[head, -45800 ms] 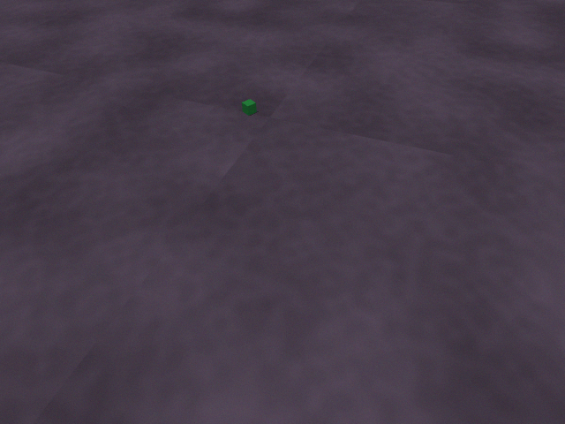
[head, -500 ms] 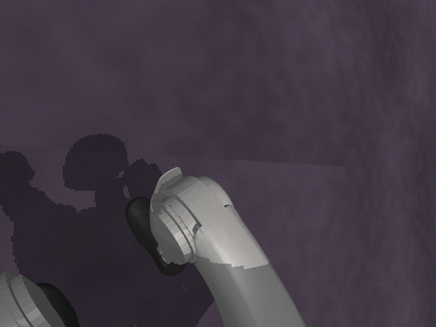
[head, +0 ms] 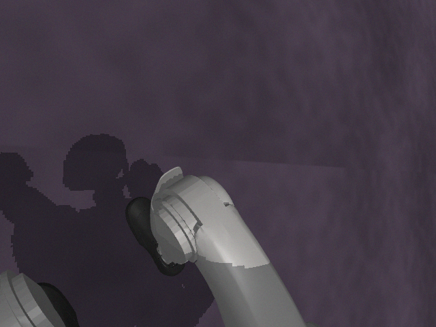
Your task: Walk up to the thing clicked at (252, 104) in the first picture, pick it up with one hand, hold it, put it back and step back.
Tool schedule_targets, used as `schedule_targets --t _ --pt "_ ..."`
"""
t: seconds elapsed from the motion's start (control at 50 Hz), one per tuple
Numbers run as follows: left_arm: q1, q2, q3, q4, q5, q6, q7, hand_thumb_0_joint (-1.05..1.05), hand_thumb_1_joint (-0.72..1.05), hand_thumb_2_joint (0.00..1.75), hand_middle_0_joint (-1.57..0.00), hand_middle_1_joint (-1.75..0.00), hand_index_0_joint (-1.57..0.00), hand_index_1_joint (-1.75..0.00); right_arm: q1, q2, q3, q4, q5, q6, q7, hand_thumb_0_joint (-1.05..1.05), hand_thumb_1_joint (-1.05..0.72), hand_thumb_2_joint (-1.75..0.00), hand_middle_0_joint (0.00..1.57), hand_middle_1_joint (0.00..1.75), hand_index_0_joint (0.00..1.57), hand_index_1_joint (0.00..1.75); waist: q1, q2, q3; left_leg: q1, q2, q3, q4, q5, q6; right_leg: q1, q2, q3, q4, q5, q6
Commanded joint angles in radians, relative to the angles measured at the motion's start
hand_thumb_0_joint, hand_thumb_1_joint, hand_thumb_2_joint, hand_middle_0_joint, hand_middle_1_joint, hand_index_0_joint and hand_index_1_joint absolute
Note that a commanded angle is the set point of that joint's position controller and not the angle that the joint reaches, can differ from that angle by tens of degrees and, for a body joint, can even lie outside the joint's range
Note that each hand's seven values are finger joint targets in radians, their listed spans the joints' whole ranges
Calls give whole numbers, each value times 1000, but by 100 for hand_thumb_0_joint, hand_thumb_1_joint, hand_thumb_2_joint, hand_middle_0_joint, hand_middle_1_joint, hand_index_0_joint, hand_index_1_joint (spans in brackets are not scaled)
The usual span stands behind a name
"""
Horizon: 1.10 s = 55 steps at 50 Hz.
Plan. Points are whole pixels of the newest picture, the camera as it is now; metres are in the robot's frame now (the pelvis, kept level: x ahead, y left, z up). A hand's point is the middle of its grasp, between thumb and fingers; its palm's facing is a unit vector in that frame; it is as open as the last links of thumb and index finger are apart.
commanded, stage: close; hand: left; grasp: from above
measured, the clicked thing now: out of the picture +0.53 +0.29 -0.30
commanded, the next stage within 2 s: settle in 0.50 s
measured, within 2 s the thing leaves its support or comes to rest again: leaves its support in 0.94 s
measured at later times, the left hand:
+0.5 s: hand out of the picture +0.52 +0.28 -0.27, palm faces -0.27 -0.33 -0.90, open 10.1 cm
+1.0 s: hand out of the picture +0.53 +0.30 -0.26, palm faces -0.24 -0.34 -0.91, open 9.9 cm
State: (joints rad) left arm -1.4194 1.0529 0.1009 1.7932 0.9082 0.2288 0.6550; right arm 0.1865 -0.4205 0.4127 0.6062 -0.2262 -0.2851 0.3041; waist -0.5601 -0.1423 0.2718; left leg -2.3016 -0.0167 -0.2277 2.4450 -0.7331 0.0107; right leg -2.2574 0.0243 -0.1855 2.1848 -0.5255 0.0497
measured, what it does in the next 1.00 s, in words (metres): stands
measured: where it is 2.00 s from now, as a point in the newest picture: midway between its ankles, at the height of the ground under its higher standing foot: (120, 292)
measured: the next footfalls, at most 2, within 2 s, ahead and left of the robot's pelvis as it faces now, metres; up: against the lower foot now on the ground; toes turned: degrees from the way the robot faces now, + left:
none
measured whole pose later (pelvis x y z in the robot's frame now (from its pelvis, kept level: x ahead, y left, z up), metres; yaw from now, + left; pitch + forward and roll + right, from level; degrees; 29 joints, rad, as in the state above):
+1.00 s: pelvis +0.00 +0.00 +0.00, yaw +0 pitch +34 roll -15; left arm -1.39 1.03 0.13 1.66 0.92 0.27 0.59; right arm 0.22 -0.39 0.37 0.63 -0.19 -0.26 0.31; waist -0.54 -0.12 0.23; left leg -2.31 -0.01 -0.22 2.42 -0.74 0.01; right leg -2.27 0.02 -0.18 2.18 -0.53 0.04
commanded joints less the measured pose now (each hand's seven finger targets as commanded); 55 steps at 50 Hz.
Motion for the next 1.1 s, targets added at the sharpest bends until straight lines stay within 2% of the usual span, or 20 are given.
schedule_targets --t 0.0,0.08,0.18,0.26,0.4,0.52,0.58,0.66,0.76,0.78,0.82,0.84,0.88,0.96,0.98,1.0,1.02,1.04,1.06,1.08 --pt "-260 143 -30 -119 20 -9 47 0 16 72 -62 -75 -62 -74 246 -341 -79 56 3 9 2 0 -87 -89 20 30 20 30 -88 614 -665 418 55 51 -268 261 -7 547 40 -80 -141 204 -60" --pt "-264 168 -20 -123 33 -9 48 0 21 70 -64 -75 -65 -73 250 -347 -78 55 3 10 1 0 -87 -89 20 30 20 30 -84 619 -666 412 56 52 -271 249 -7 533 39 -82 -142 187 -60" --pt "-258 131 -25 -118 20 -10 44 0 21 73 -65 -75 -65 -75 246 -335 -83 57 2 6 2 0 -87 -89 20 30 20 30 -95 608 -637 415 55 43 -280 233 -10 503 34 -87 -138 174 -60" --pt "-255 142 -22 -115 25 -5 51 0 25 73 -68 -74 -68 -74 257 -341 -76 61 5 10 5 0 -87 -89 20 30 20 30 -95 610 -666 442 62 36 -272 281 -11 518 34 -85 -134 212 -58" --pt "-275 130 -20 -110 12 -5 54 0 27 72 -69 -75 -70 -74 249 -345 -81 62 6 5 9 0 -87 -89 20 30 20 30 -95 617 -630 435 61 23 -288 246 -17 466 29 -90 -131 178 -60" --pt "-260 152 -20 -132 11 -3 47 0 30 72 -71 -74 -72 -73 252 -349 -85 51 -1 6 8 0 -87 -89 20 30 20 30 -92 597 -651 387 49 59 -267 236 -2 544 37 -71 -148 182 -55" --pt "-265 151 -15 -128 12 -1 47 0 30 75 -71 -75 -72 -75 259 -345 -78 61 6 8 8 0 -87 -89 20 30 20 30 -89 605 -671 422 57 46 -269 277 -8 529 34 -78 -140 208 -56" --pt "-279 145 -19 -110 10 1 48 0 31 70 -74 -75 -76 -73 262 -343 -83 61 4 11 7 0 -89 -89 20 30 20 30 -94 615 -657 420 53 42 -283 252 -10 527 37 -82 -139 194 -59" --pt "-300 180 -9 -155 21 7 33 0 35 70 -78 -75 -80 -73 270 -346 -94 70 14 21 2 0 -89 -90 20 30 20 30 -78 646 -709 440 58 51 -286 261 -10 555 37 -75 -145 203 -61" --pt "-291 164 -13 -185 18 11 20 0 32 69 -77 -72 -78 -71 262 -338 -97 62 16 20 2 0 -89 -90 20 30 20 30 -79 652 -699 451 56 52 -288 270 -11 543 33 -73 -143 208 -61" --pt "-307 190 2 -244 32 13 14 0 32 71 -77 -73 -78 -71 269 -341 -104 74 24 25 2 0 -89 -90 20 30 20 30 -59 708 -751 507 65 42 -293 311 -21 526 30 -73 -132 230 -67" --pt "-299 169 -12 -245 34 15 8 0 34 65 -77 -71 -79 -69 270 -331 -108 71 28 29 1 0 -89 -90 20 30 20 30 -59 707 -754 507 65 43 -287 311 -17 526 34 -69 -131 235 -66" --pt "-317 183 -4 -306 50 20 1 0 38 63 -80 -70 -82 -67 279 -333 -122 75 36 36 2 0 -89 -90 20 30 20 30 -50 742 -805 533 63 45 -288 342 -22 533 33 -66 -128 263 -68" --pt "-306 152 0 -331 35 42 -33 0 39 66 -81 -71 -83 -69 290 -315 -152 85 40 45 5 0 -89 -90 20 30 20 30 -37 737 -814 510 55 76 -293 319 -21 549 40 -61 -140 248 -69" --pt "-327 180 19 -400 40 46 -40 0 40 66 -81 -71 -83 -69 291 -317 -159 85 47 47 6 0 -89 -90 20 30 20 30 -21 773 -883 556 57 75 -288 356 -27 539 35 -60 -138 266 -71" --pt "-328 167 26 -445 37 54 -49 0 40 65 -81 -70 -84 -68 301 -309 -170 89 55 52 10 0 -89 -90 20 30 20 30 -6 816 -920 603 60 68 -299 403 -38 531 29 -57 -126 288 -76" --pt "-287 102 -8 -357 27 70 -65 0 40 62 -81 -69 -84 -66 300 -293 -174 96 57 57 9 0 -89 -90 20 30 20 30 -5 765 -876 550 52 81 -299 351 -28 531 38 -53 -133 263 -76" --pt "-274 113 0 -413 34 74 -78 0 41 64 -82 -69 -84 -67 309 -296 -185 112 58 62 11 0 -89 -90 20 30 20 30 -2 772 -909 565 51 86 -292 380 -30 537 36 -55 -134 283 -75" --pt "-268 86 -10 -417 43 85 -93 0 40 64 -80 -71 -83 -68 305 -292 -193 109 64 64 11 0 -88 -89 20 30 20 30 10 777 -919 565 47 88 -295 385 -33 523 35 -54 -128 280 -80" --pt "-229 49 -22 -387 30 94 -112 0 40 66 -81 -71 -83 -68 306 -278 -194 115 65 69 11 0 -88 -89 20 30 20 30 15 754 -890 539 44 92 -299 377 -31 525 37 -51 -125 275 -78"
